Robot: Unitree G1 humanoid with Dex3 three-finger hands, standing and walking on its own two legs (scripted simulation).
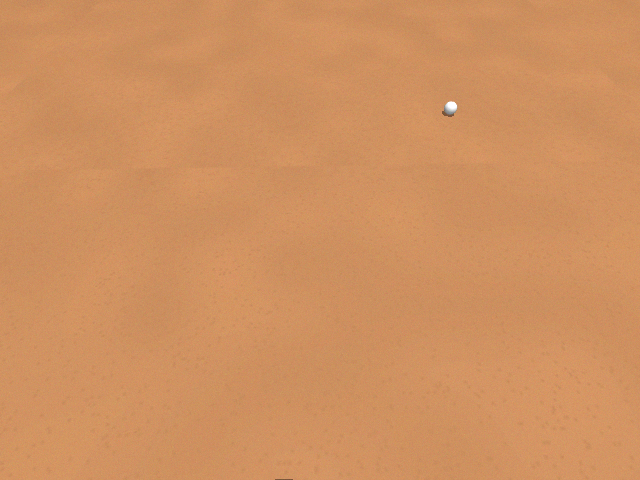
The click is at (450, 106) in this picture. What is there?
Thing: free ball
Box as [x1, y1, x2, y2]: [444, 101, 456, 114]
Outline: 454,102 450,101 445,104 444,110 446,113 451,114 456,110 456,104
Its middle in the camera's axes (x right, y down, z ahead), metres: +0.75 -0.75 +2.28
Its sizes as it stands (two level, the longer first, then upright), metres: 0.073 0.073 0.073
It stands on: the floor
